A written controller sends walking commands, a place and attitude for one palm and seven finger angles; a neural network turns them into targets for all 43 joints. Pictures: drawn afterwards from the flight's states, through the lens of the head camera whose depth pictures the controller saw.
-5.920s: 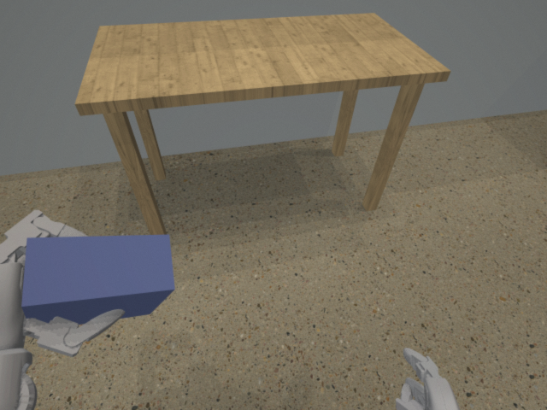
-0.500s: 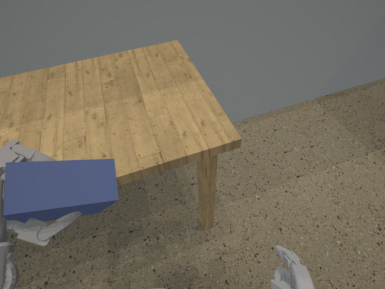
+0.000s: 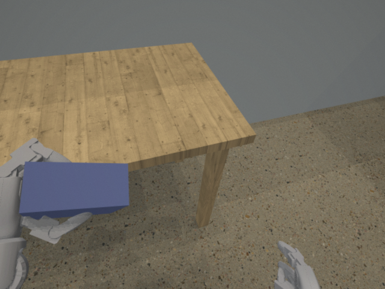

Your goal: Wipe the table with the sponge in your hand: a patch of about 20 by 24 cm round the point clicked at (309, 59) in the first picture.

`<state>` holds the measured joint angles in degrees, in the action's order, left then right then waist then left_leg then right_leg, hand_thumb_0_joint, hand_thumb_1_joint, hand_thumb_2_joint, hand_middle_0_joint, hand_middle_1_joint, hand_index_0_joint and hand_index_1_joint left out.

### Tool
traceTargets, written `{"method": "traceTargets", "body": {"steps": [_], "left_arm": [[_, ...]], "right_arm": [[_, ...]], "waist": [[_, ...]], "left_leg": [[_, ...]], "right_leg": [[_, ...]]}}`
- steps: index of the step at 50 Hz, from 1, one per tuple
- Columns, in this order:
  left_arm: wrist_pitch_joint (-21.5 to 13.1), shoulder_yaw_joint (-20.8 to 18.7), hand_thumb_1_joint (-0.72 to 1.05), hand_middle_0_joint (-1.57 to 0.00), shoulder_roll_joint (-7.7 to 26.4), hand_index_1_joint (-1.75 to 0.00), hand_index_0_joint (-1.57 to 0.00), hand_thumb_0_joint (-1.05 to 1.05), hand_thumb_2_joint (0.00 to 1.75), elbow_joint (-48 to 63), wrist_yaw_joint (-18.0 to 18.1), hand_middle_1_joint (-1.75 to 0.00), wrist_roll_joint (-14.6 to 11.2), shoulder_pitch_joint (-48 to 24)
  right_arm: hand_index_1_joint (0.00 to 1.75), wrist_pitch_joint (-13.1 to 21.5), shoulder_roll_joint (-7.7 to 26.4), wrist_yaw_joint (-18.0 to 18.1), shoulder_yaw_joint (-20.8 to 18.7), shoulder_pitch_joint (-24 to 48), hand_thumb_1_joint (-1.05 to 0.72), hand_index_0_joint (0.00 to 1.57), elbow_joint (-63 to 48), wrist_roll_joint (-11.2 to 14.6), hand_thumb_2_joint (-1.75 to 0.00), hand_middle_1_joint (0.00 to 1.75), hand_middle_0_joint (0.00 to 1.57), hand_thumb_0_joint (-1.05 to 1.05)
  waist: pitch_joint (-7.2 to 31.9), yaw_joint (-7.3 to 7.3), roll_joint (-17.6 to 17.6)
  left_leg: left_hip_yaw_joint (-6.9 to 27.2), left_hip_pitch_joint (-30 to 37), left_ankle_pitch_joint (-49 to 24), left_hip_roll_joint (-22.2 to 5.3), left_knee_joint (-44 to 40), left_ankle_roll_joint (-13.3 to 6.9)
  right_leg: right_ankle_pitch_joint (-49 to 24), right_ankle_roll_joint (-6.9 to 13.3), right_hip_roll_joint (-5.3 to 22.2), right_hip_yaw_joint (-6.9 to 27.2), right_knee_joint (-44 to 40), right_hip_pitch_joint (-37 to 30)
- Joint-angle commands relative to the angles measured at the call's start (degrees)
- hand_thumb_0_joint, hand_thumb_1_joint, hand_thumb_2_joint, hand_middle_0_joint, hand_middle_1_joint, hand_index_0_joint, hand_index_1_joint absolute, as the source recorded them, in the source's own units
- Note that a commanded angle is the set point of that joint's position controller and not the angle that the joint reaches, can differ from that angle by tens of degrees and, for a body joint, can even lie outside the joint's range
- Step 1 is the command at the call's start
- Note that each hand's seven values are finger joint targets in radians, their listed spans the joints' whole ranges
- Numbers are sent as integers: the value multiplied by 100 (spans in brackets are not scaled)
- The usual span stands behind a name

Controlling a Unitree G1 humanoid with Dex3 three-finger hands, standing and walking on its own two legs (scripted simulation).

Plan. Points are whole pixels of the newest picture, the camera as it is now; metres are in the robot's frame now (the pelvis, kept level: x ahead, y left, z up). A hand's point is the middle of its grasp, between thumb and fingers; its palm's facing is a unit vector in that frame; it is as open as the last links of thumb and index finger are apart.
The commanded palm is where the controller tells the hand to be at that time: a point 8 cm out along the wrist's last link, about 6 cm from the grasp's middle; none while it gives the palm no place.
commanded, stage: come to a stop and stand still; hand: left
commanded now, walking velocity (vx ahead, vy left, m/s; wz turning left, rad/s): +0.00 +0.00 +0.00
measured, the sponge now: (91, 192) +0.23 +0.19 +0.14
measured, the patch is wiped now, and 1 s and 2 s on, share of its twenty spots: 0.00 0.00 0.00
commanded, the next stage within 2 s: look again from close up in 0.64 s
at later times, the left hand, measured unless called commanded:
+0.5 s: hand (13, 212) +0.17 +0.27 +0.17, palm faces +0.45 -0.80 -0.39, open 10.3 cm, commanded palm +0.11 +0.29 +0.18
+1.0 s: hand (29, 200) +0.19 +0.26 +0.17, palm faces +0.45 -0.80 -0.39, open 10.3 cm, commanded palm +0.14 +0.29 +0.18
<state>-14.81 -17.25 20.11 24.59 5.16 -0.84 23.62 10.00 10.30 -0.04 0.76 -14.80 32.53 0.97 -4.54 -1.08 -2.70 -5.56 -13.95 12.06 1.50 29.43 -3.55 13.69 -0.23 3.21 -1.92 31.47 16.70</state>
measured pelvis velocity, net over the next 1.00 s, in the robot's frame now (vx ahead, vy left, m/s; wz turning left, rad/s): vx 0.00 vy -0.01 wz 0.08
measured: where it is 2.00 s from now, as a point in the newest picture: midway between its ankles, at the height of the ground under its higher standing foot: outside the picture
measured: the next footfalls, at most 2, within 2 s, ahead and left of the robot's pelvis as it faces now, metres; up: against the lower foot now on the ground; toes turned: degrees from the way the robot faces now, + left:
right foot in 1.78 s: +0.30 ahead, -0.10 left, +0.00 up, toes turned -8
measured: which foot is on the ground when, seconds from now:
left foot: down 0.00-1.00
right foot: down 0.00-1.00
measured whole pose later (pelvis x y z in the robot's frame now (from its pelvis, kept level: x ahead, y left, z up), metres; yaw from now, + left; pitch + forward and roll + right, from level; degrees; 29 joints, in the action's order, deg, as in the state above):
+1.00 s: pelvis +0.00 -0.01 +0.01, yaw +4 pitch -3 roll -1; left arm -11.6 -19.4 19.6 23.5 5.0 0.1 24.2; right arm 8.0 10.4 0.8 1.9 -15.1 34.4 -0.3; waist -1.6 -1.1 0.2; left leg -2.5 -14.2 10.0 0.7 26.6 -2.3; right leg 9.6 1.1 -3.0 1.4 23.8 11.4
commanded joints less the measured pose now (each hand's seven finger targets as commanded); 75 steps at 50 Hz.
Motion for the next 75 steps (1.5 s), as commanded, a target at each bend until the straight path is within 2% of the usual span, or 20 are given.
{"method": "traceTargets", "body": {"steps": [1,4,10,14,19,25,31,34,39,43,47,50,58,62,65,67,69,71,73,75], "left_arm": [[-378,-1243,10,-120,1340,-160,-120,0,130,1099,257,-160,-60,-1286],[-396,-1117,10,-120,1238,-160,-120,0,130,1213,184,-160,-62,-1661],[-233,-398,10,-120,608,-160,-120,0,130,895,67,-160,15,-1391],[-106,-609,10,-120,821,-160,-120,0,130,843,55,-160,65,-1361],[-102,-1023,10,-120,1120,-160,-120,0,130,1095,77,-160,69,-1477],[-101,-1028,10,-120,1003,-160,-120,0,130,1362,30,-160,0,-824],[-4,-825,10,-120,919,-160,-120,0,130,1295,6,-160,30,-950],[21,-895,10,-120,1015,-160,-120,0,130,1232,48,-160,45,-1231],[-15,-1040,10,-120,1008,-160,-120,0,130,1196,110,-160,82,-938],[-15,-882,10,-120,909,-160,-120,0,130,1333,135,-160,66,-529],[-35,-869,10,-120,936,-160,-120,0,130,1081,143,-160,6,-529],[4,-799,10,-120,869,-160,-120,0,130,873,128,-160,-28,-532],[-24,-732,10,-120,896,-160,-120,0,130,1132,191,-160,-36,-884],[-2,-761,10,-120,941,-160,-120,0,130,1404,243,-160,-64,-776],[18,-841,10,-120,974,-160,-120,0,130,1272,276,-160,-109,-525],[-7,-900,10,-120,1005,-160,-120,0,130,1198,277,-160,-141,-416],[-29,-1007,10,-120,1123,-160,-120,0,130,1105,294,-160,-142,-409],[-99,-954,10,-120,1081,-160,-120,0,130,1185,318,-160,-149,-612],[-188,-1066,10,-120,1155,-160,-120,0,130,1241,329,-160,-157,-552],[-177,-1020,10,-120,1113,-160,-120,0,130,1404,300,-160,-209,-645]], "right_arm": [[30,327,814,98,-268,763,-90,20,-944,-36,-90,30,20,0],[30,383,754,74,-236,805,-90,20,-926,-62,-90,30,20,0],[30,432,734,6,-211,708,-90,20,-806,-78,-90,30,20,0],[30,337,773,35,-228,721,-90,20,-740,-139,-90,30,20,0],[30,178,731,115,-255,799,-90,20,-820,-153,-90,30,20,0],[30,103,711,89,-283,842,-90,20,-1022,-132,-90,30,20,0],[30,69,763,109,-281,626,-90,20,-802,-161,-90,30,20,0],[30,71,791,155,-295,600,-90,20,-657,-159,-90,30,20,0],[30,157,788,199,-276,844,-90,20,-824,-56,-90,30,20,0],[30,134,740,129,-221,782,-90,20,-914,-75,-90,30,20,0],[30,156,763,147,-198,766,-90,20,-832,-143,-90,30,20,0],[30,76,770,170,-217,704,-90,20,-727,-129,-90,30,20,0],[30,-4,836,310,-268,734,-90,20,-771,-130,-90,30,20,0],[30,-33,842,329,-264,763,-90,20,-836,-139,-90,30,20,0],[30,-91,833,325,-271,724,-90,20,-842,-130,-90,30,20,0],[30,-152,830,301,-314,656,-90,20,-847,-94,-90,30,20,0],[30,-227,792,261,-312,739,-90,20,-831,-65,-90,30,20,0],[30,-285,778,198,-303,711,-90,20,-870,-16,-90,30,20,0],[30,-324,744,179,-272,728,-90,20,-824,-22,-90,30,20,0],[30,-389,729,194,-256,641,-90,20,-764,-29,-90,30,20,0]], "waist": [[479,-106,944],[501,-105,1254],[507,-90,547],[316,-60,326],[622,-96,1088],[839,-152,894],[451,33,-37],[586,106,313],[887,-93,1526],[734,-119,784],[598,-88,113],[479,-20,297],[995,-11,911],[1047,-21,1029],[1114,7,543],[1150,29,124],[1019,38,-258],[874,-8,-433],[762,-70,-157],[939,196,507]], "left_leg": [[1113,-1445,2484,-1022,-1897,0],[1010,-1275,2658,-983,-1971,52],[772,-703,2348,-620,-1491,185],[611,-21,1856,-326,-1133,321],[802,-514,2423,-624,-1874,310],[566,-808,2307,-623,-1709,267],[363,664,1117,-9,81,396],[525,859,1109,-125,-409,383],[1596,-540,2814,-1121,-2304,101],[1174,-883,2102,-931,-1818,96],[777,-351,1094,-359,-948,306],[760,187,764,-322,-692,343],[1204,287,1723,-792,-1558,153],[1306,386,1186,-1040,-1261,-12],[874,268,48,-798,-379,61],[477,42,-428,-530,540,176],[217,-645,-183,-288,1430,308],[340,-1472,665,-250,1715,343],[469,-1449,1128,-387,1122,215],[586,651,-368,-370,-218,11]], "right_leg": [[571,78,-227,65,87,-1230],[519,91,-336,86,74,-1214],[886,128,-338,525,-853,-806],[1475,159,-359,966,-1657,97],[745,24,-655,388,-585,-757],[626,69,-556,281,-565,-1293],[2143,374,-33,1398,-2142,1018],[1816,160,-312,1031,-1793,916],[468,-70,-756,259,498,-789],[217,46,-513,240,-547,-1343],[756,230,-138,1121,-1656,-595],[1311,294,-69,1287,-2004,174],[494,167,-495,590,-876,-407],[22,244,-455,377,-298,-345],[-707,424,-198,783,-353,-540],[-1331,696,186,1563,-441,-696],[-2082,1057,745,2557,-662,-995],[-2713,1334,1050,2836,-564,-1662],[-2853,1227,982,2525,-199,-1665],[-2405,675,309,1501,897,-215]]}}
